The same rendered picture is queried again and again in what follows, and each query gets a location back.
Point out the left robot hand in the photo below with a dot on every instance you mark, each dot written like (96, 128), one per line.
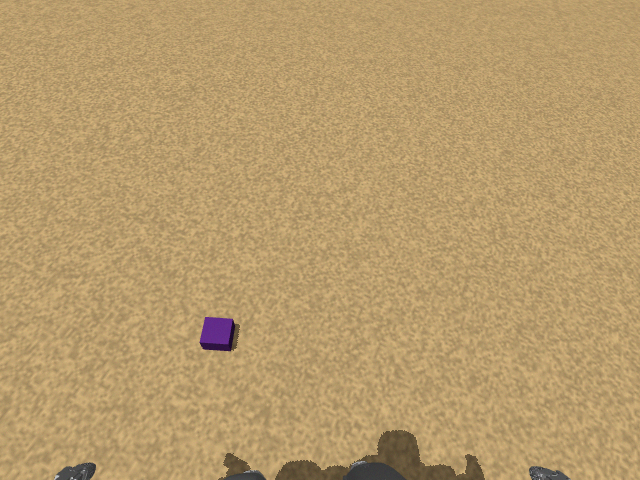
(83, 471)

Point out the small box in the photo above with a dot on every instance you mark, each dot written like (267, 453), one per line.
(217, 334)

